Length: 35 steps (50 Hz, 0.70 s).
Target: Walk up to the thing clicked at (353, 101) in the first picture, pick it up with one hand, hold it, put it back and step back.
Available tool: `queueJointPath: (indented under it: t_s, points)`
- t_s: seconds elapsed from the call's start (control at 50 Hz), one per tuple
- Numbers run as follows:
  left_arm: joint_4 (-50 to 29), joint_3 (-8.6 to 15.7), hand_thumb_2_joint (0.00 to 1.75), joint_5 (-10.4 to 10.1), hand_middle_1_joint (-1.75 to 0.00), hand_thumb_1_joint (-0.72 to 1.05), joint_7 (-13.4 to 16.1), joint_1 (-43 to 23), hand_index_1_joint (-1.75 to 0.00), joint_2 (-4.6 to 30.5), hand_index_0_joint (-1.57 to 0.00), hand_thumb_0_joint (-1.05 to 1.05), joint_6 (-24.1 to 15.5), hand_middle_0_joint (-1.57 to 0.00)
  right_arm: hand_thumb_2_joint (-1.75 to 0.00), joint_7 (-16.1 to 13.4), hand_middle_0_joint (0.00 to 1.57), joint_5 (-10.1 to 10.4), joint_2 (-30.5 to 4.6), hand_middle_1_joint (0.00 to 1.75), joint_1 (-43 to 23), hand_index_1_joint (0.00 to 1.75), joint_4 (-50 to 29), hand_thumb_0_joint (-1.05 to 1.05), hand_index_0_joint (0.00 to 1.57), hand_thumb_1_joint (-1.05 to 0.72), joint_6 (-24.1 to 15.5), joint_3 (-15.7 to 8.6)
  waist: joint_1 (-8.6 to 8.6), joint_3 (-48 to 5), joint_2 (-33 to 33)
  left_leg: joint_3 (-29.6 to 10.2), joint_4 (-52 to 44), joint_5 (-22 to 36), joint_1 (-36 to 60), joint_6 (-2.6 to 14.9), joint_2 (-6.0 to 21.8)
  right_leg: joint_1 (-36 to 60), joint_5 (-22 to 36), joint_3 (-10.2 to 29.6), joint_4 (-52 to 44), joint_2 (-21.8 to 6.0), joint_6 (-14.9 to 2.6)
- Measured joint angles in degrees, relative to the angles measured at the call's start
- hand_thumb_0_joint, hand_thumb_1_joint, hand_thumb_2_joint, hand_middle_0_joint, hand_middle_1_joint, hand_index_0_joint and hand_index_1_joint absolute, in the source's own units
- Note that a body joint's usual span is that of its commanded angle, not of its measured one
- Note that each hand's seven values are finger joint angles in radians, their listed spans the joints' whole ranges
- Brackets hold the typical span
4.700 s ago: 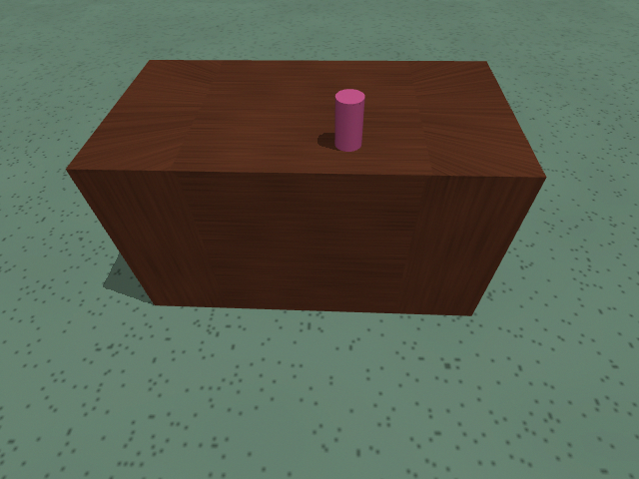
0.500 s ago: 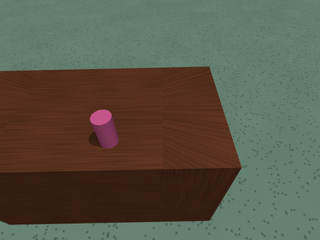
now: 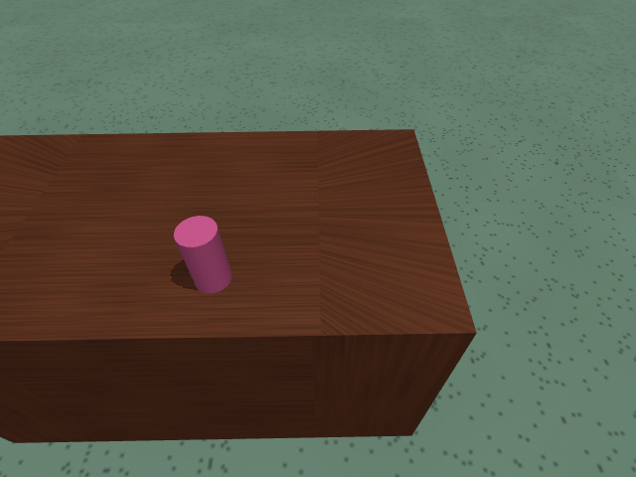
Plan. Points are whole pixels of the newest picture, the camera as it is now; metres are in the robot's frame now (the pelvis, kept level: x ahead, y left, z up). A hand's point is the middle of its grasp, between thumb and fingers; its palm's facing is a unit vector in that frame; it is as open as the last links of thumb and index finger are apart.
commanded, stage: stand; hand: left
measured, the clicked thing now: (205, 256) +0.49 +0.23 -0.07
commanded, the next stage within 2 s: rise first in 1.74 s
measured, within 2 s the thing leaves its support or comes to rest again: neither
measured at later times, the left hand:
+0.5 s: hand out of the picture +0.07 +0.25 -0.16, palm faces -0.03 -0.94 -0.34, open 7.4 cm
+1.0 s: hand out of the picture +0.08 +0.25 -0.16, palm faces -0.04 -0.94 -0.34, open 7.4 cm
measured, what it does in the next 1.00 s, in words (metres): stands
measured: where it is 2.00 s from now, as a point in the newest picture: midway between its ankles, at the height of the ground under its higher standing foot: outside the picture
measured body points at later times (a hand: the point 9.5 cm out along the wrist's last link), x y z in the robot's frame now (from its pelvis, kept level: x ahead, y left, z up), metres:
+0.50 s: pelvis +0.00 +0.00 +0.00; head +0.01 +0.00 +0.45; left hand +0.07 +0.30 -0.13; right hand +0.07 -0.31 -0.13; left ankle +0.01 +0.13 -0.75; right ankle -0.01 -0.14 -0.75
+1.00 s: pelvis +0.00 +0.00 +0.00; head +0.02 +0.00 +0.45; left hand +0.08 +0.30 -0.13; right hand +0.08 -0.31 -0.13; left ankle +0.01 +0.13 -0.75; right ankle -0.01 -0.14 -0.75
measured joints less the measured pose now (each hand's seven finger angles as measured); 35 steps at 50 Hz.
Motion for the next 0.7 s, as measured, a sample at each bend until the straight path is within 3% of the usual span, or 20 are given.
queueJointPath:
  t_s: [0.7]
  points:
    - [-0.6, 0.0, 0.90, 0.0, -0.30, 0.90, -0.1, 1.2, -0.30, 0.2, -0.20, 0.00, 0.2, -0.21, -0.90, 0.0, 0.20, -0.1, 0.0, 0.30, 1.7, 0.30, 0.1, 0.01, 0.20, -0.90, 0.1, 0.2, 0.08, 0.1, 0.1, -0.1, 0.1, -0.1, 0.0, -0.38, 0.4, -0.2, -0.2, -0.1, 0.4, 0.4, -0.45]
